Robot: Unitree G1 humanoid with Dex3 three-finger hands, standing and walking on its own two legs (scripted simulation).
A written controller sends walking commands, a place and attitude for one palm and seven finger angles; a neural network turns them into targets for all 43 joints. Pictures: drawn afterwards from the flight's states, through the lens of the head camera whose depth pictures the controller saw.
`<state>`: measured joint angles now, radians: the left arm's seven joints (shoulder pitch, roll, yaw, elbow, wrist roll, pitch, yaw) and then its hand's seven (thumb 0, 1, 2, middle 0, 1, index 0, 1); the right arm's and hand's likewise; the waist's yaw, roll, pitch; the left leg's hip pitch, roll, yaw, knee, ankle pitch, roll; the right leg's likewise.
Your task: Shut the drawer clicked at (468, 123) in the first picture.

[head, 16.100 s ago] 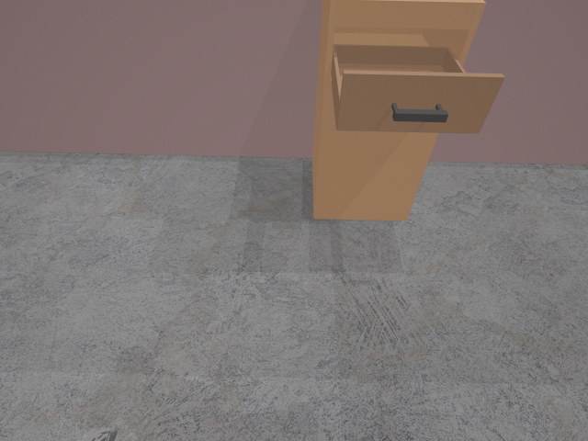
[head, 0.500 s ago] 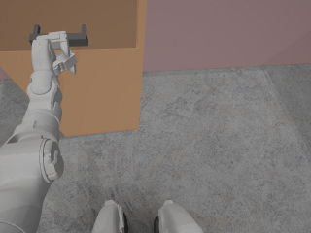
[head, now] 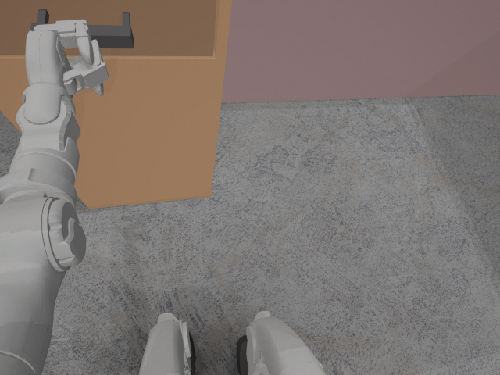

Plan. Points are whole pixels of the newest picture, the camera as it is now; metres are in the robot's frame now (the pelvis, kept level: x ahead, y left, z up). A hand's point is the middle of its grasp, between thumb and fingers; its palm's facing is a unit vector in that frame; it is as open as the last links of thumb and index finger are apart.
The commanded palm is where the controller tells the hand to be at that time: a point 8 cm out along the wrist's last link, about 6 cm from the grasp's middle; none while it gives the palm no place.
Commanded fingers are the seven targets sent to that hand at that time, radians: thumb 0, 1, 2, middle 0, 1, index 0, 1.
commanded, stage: pull the fist back off the drawer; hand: left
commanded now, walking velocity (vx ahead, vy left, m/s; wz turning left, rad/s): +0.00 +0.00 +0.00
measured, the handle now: (85, 26) +0.63 +0.17 +0.09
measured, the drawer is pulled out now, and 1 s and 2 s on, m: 0.00 0.00 0.00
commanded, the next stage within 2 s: draw the hand back to the body in 0.52 s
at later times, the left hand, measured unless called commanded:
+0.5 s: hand (104, 78) +0.54 +0.15 +0.08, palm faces +0.05 -1.00 -0.02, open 3.2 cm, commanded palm +0.51 +0.19 +0.09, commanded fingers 0.00 0.90 0.90 -1.40 -1.60 -1.40 -1.60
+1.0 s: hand (60, 116) +0.43 +0.17 +0.14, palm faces +0.08 -1.00 -0.04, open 3.3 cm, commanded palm +0.39 +0.22 +0.15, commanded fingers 0.00 0.90 0.90 -1.40 -1.60 -1.40 -1.60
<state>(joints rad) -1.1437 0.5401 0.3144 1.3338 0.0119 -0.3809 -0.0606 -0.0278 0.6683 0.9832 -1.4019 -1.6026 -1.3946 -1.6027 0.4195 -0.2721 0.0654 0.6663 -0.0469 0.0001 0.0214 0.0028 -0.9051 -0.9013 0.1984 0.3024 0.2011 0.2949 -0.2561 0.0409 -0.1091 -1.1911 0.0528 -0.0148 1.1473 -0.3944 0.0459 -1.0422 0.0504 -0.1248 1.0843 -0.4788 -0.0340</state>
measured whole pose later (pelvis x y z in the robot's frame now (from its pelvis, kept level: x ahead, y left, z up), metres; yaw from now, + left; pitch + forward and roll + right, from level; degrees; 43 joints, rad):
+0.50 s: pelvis +0.03 +0.01 +0.02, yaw -1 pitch +22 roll -4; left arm -0.84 0.36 0.31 1.06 -0.05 -0.41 -0.03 0.01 0.88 0.90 -1.40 -1.60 -1.39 -1.60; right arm 0.42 -0.25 0.03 0.63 -0.03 0.08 0.06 0.00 -0.90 -0.90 0.20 0.30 0.20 0.29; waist -0.18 0.04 -0.13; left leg -1.02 0.05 0.05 1.06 -0.43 0.06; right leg -0.90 0.05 -0.05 1.01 -0.50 -0.01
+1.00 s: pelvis +0.06 -0.02 +0.06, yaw +1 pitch +12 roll -1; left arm -0.27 0.28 0.22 0.47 -0.20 -0.28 -0.11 0.02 0.90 0.90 -1.40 -1.60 -1.40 -1.60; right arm 0.30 -0.26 0.02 0.56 0.05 0.06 0.01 0.01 -0.91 -0.90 0.20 0.30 0.20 0.29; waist -0.06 0.04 -0.12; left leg -0.65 0.04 0.04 0.84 -0.39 0.02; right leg -0.53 0.05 -0.06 0.79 -0.46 -0.04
